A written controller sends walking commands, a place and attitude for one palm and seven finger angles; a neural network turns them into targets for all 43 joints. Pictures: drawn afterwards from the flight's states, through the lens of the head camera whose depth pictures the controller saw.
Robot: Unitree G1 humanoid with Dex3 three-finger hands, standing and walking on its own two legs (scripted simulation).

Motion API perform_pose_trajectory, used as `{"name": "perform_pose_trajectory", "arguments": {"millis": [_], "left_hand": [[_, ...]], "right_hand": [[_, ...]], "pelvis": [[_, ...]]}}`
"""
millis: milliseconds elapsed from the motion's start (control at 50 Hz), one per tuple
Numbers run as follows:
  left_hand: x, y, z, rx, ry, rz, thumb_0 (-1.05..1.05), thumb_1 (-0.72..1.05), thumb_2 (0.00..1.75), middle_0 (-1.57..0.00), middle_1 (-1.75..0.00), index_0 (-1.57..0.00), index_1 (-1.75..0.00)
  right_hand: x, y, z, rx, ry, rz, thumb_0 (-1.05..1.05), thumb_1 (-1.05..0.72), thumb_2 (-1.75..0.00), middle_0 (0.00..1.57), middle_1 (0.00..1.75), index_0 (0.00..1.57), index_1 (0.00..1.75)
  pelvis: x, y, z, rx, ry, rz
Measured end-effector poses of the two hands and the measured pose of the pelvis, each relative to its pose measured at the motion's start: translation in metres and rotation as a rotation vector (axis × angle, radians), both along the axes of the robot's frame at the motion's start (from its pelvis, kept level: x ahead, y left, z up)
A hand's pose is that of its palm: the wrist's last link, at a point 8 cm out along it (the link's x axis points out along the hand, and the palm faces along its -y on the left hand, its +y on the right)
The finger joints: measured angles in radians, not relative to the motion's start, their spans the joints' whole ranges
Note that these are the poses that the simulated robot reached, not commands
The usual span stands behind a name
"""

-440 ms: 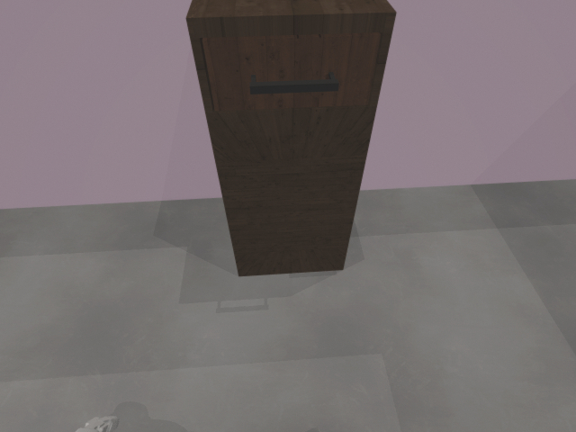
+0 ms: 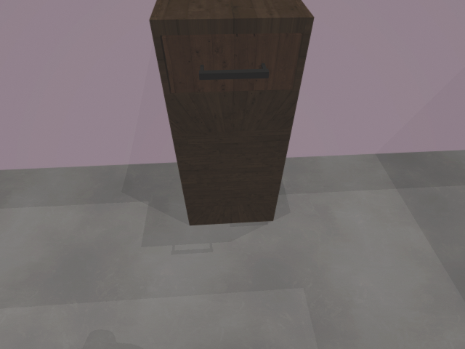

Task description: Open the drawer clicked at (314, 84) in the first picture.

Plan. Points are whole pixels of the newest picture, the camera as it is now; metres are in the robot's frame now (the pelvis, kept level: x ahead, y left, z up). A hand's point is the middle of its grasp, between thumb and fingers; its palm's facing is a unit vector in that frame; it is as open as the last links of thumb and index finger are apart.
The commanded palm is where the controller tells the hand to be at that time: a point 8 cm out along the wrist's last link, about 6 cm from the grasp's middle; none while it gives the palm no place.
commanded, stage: stand and wait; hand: left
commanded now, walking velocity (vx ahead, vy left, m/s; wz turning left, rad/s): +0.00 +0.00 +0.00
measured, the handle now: (233, 70) +0.82 +0.05 +0.08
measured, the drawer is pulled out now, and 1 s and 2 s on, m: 0.00 0.00 0.00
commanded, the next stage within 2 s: look at it before walking up in 0.38 s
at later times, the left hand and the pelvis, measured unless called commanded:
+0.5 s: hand out of the picture +0.07 +0.24 -0.15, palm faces -0.03 -0.94 -0.33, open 7.4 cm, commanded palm none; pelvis -0.01 +0.00 +0.00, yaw +0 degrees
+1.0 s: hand out of the picture +0.06 +0.24 -0.15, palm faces -0.03 -0.94 -0.33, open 7.4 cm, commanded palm none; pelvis -0.01 +0.00 +0.00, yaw +0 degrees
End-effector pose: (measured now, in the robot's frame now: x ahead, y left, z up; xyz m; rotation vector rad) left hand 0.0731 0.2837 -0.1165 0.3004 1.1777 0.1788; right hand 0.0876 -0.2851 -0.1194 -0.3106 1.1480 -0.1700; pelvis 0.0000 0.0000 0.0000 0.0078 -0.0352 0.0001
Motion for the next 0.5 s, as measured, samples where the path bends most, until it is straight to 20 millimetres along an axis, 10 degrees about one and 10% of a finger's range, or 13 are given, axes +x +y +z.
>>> {"name": "perform_pose_trajectory", "arguments": {"millis": [500], "left_hand": [[-0.012, -0.001, 0.002, 0.009, 0.021, -0.003, 0.0, 0.9, 0.9, -0.2, -0.3, -0.21, -0.3]], "right_hand": [[-0.04, -0.006, -0.005, 0.007, 0.078, -0.038, 0.01, -0.9, -0.9, 0.2, 0.3, 0.2, 0.3]], "pelvis": [[-0.01, -0.003, 0.003, -0.002, -0.004, -0.007]]}}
